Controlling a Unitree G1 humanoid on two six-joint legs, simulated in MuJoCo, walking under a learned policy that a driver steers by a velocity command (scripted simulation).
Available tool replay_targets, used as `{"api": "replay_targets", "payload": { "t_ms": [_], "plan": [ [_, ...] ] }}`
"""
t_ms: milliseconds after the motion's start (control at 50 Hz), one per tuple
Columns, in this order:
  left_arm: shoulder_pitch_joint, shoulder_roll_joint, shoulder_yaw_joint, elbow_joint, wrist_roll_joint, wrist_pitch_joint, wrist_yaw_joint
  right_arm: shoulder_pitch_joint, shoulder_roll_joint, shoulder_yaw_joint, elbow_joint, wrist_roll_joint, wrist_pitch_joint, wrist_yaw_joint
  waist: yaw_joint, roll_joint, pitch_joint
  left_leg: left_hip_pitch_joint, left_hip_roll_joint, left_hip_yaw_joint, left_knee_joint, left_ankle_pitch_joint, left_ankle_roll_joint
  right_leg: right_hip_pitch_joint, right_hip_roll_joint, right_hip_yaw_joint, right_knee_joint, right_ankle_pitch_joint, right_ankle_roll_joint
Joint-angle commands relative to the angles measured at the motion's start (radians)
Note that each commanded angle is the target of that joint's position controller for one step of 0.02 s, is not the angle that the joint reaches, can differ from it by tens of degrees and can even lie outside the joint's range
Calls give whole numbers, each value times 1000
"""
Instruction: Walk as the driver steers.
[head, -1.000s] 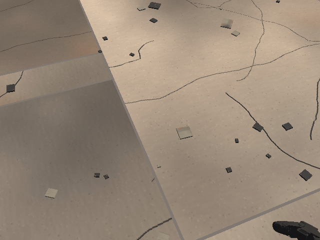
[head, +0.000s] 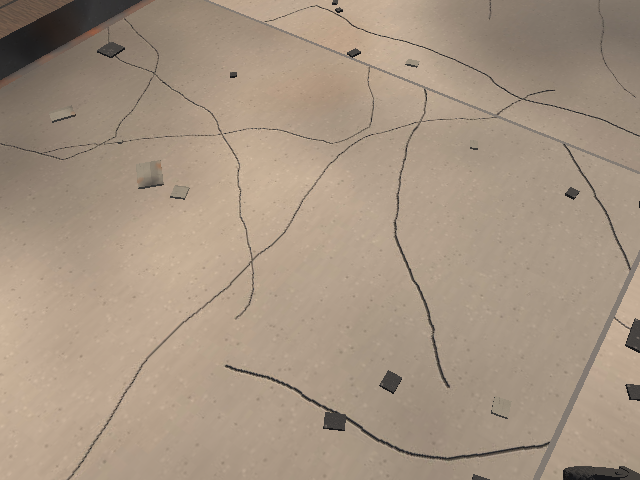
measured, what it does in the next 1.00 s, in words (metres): walks ahead: right foot, then left foot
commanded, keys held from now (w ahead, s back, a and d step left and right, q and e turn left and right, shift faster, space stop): w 1.00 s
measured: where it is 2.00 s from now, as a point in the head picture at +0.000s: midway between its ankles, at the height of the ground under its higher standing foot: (349, 266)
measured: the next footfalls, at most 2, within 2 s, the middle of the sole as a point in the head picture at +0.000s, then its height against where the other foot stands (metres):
right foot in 0.44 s outside the picture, level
left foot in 0.98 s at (308, 383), level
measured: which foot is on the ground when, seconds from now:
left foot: down 0.00-0.44, up 0.46-0.96, down 0.98-1.00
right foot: up 0.00-0.42, down 0.44-0.98, up 1.00-1.00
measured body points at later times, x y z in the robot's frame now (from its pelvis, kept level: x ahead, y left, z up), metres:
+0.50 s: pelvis +0.27 -0.04 +0.00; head +0.30 -0.05 +0.45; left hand +0.51 +0.18 -0.06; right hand +0.25 -0.33 -0.13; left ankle +0.10 +0.11 -0.68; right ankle +0.35 -0.14 -0.72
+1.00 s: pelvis +0.54 -0.02 +0.00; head +0.57 -0.01 +0.45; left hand +0.54 +0.27 -0.13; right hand +0.75 -0.26 -0.08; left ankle +0.66 +0.08 -0.73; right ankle +0.36 -0.14 -0.71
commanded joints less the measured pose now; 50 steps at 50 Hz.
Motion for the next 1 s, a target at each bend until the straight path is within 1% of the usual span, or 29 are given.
{"api": "replay_targets", "payload": {
  "t_ms": [20, 40, 60, 100, 160, 240, 300, 360, 400, 420, 440, 460, 480, 500, 520, 540, 560, 580, 620, 660, 700, 760, 820, 860, 920, 940, 960, 980, 1000],
  "plan": [
    [-49, 131, 16, -100, -3, -26, 0, 213, -137, -44, 1, 11, 12, -5, -119, 121, -79, 543, 371, -579, -277, -344, 199, -559, -88, -20, 361, 56, 4],
    [-103, 119, 15, -115, 13, -29, -3, 173, -115, -34, 2, 3, 18, -6, -100, 91, -14, 429, 329, -482, -303, -242, 193, -542, -117, -43, 299, 110, 3],
    [-108, 106, 17, -117, 20, -30, -7, 150, -96, -25, 2, -4, 18, -9, -72, 107, 3, 360, 296, -416, -324, -155, 182, -497, -152, -51, 240, 154, 2],
    [-81, 69, 10, -107, 16, -28, -13, 149, -90, -21, 12, -2, 14, -10, -50, 136, -5, 304, 259, -332, -357, -35, 185, -435, -171, -83, 172, 187, 9],
    [-145, 38, -5, -129, 25, -30, -13, 179, -138, -32, 36, 10, 11, -17, -60, 112, 7, 301, 262, -247, -394, 111, 208, -461, -187, -113, 26, 275, 32],
    [-268, 12, -19, -151, 21, -42, -24, 225, -164, -34, 65, 22, 25, -23, -103, 101, 20, 310, 226, -133, -399, 181, 175, -406, -169, -149, -223, 479, 43],
    [-353, 14, -20, -172, 10, -47, -37, 285, -175, -33, 94, 28, 36, -23, -136, 102, 38, 339, 239, -115, -382, 178, 163, -363, -143, -171, -330, 537, 42],
    [-402, 29, -15, -196, 6, -53, -52, 313, -187, -35, 117, 32, 53, -26, -134, 112, 56, 423, 282, -134, -341, 214, 147, -362, -128, -172, -395, 470, 12],
    [-355, 56, -4, -188, 9, -57, -55, 301, -206, -41, 122, 33, 64, -31, -90, 124, 30, 459, 292, -126, -267, 362, 127, -271, -104, -189, -437, 413, -19],
    [-261, 82, 12, -160, 16, -57, -52, 284, -208, -40, 121, 36, 69, -34, -31, 116, -25, 447, 263, -89, -158, 515, 107, -127, -78, -215, -475, 424, -43],
    [-111, 131, 36, -118, 22, -55, -42, 283, -183, -29, 114, 29, 69, -36, 36, 95, -130, 366, 214, -46, 27, 543, 77, 108, -98, -197, -464, 449, -78],
    [77, 215, 56, -89, 33, -47, -29, 282, -117, -3, 80, -6, 63, -39, 97, -58, -293, 146, 145, 5, 367, 207, 36, 411, -320, 56, -426, 506, -150],
    [82, 255, 59, -75, 32, -44, -37, 398, -34, 22, 72, 11, 40, -31, 24, -307, -386, -202, -6, -42, 640, -416, -7, 637, -485, 495, -559, 288, -295],
    [62, 157, 35, -81, 21, -43, -39, 322, -148, -4, 80, 32, 26, -24, 61, -172, -301, -315, 56, -117, 731, -412, 1, 577, -451, 486, -610, 161, -262],
    [-2, 128, 22, -85, 18, -44, -37, 231, -175, -14, 53, 44, 18, -19, 51, -120, -168, -353, 98, -92, 722, -314, 9, 450, -413, 340, -629, 210, -227],
    [-61, 114, 16, -89, 24, -44, -40, 191, -158, -11, 50, 36, 17, -22, 21, -40, -103, -315, 136, -71, 679, -230, 3, 322, -370, 244, -654, 315, -211],
    [-103, 93, 10, -90, 29, -46, -43, 177, -148, -15, 48, 20, 22, -24, -7, -27, -55, -280, 159, -68, 624, -180, -8, 224, -337, 176, -685, 400, -206],
    [-124, 81, 7, -89, 36, -51, -44, 198, -133, -14, 52, 19, 31, -22, -38, -49, -49, -223, 177, -75, 598, -146, -15, 161, -317, 134, -715, 446, -204],
    [-131, 82, 9, -73, 28, -64, -45, 217, -97, -9, 60, 17, 50, -24, -63, -54, -40, -183, 182, -64, 549, -117, -34, 94, -303, 73, -761, 506, -217],
    [-117, 103, 16, -50, 27, -71, -39, 163, -86, -6, 41, 9, 60, -29, -62, -37, -7, -221, 186, -60, 467, -47, -52, 70, -299, 22, -792, 545, -224],
    [-93, 116, 19, -30, 26, -68, -31, 94, -76, -1, 23, 5, 59, -26, -44, -23, 15, -241, 185, -58, 342, 68, -59, 75, -284, -25, -806, 553, -211],
    [-55, 134, 22, -1, 21, -60, -23, -9, -59, 8, 0, 9, 48, -15, -7, -23, 39, -196, 155, -33, 150, 221, -53, 75, -256, -91, -812, 536, -178],
    [7, 152, 26, 39, 12, -52, -20, -100, -63, 11, -30, 18, 41, -2, 28, -23, 58, -176, 131, -22, 50, 256, -43, 131, -280, -94, -797, 503, -171],
    [28, 157, 29, 63, 8, -42, -17, -136, -73, 9, -50, 21, 37, 8, 30, -28, 68, -194, 123, -30, 5, 213, -22, 203, -312, -84, -765, 520, -161],
    [23, 171, 35, 83, 6, -26, -9, -107, -101, 0, -53, 19, 31, 17, -3, -48, 44, -126, 99, -13, -39, 103, 17, 282, -338, -76, -685, 651, -133],
    [4, 177, 36, 83, 6, -20, -6, -40, -120, -11, -37, 17, 29, 15, -46, -56, 4, -20, 70, 18, -60, 84, 36, 283, -319, -96, -604, 800, -116],
    [0, 160, 28, 83, 10, -14, -4, 100, -160, -34, 8, 14, 30, 8, -110, -40, -86, 179, 46, 40, -70, 96, 64, 244, -268, -136, -440, 904, -90],
    [9, 116, 7, 61, 30, -14, 0, 278, -230, -57, 44, 5, 32, -3, -172, 46, -234, 477, 192, -117, -28, 152, 124, 66, -212, -182, -153, 706, -53],
    [134, -4, -29, 44, 29, -36, -10, 341, -312, -75, 63, 3, 40, -3, -115, 315, -354, 823, 415, -594, -125, -59, 290, -354, -26, -192, 208, 90, 21]
  ]
}}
